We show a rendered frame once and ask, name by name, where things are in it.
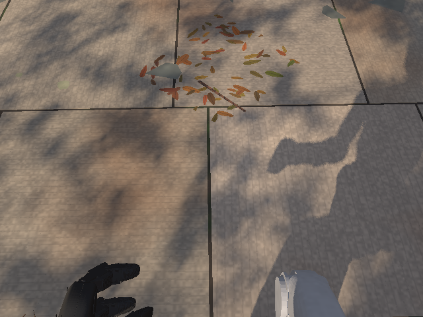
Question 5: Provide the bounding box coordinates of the right robot thigh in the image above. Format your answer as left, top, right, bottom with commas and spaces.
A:
275, 270, 346, 317

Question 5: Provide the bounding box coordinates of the robot left hand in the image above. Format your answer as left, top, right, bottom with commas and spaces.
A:
56, 262, 153, 317

